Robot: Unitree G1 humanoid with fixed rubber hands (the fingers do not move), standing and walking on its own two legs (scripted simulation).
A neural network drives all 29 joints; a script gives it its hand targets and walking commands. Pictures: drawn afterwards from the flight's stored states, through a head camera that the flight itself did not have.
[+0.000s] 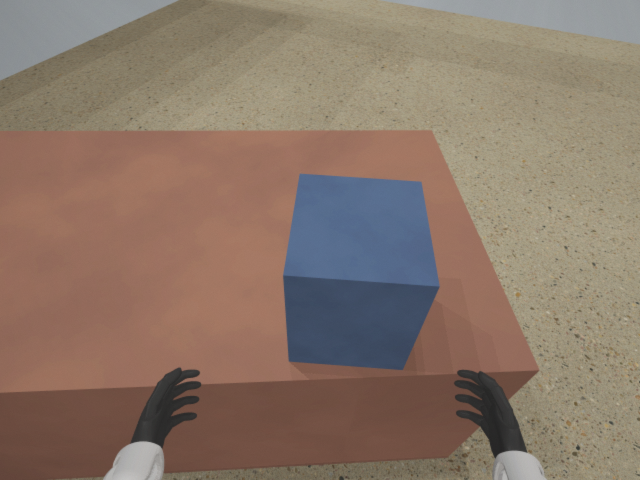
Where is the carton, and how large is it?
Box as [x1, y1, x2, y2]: [283, 174, 439, 369]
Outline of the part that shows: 300,174 283,273 289,361 402,369 439,286 421,182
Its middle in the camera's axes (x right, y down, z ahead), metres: +0.05 +0.06 +0.66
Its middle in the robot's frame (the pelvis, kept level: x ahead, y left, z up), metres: +0.45 -0.01 -0.05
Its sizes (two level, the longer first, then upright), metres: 0.210 0.200 0.250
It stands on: a pedestal, 0.60 m high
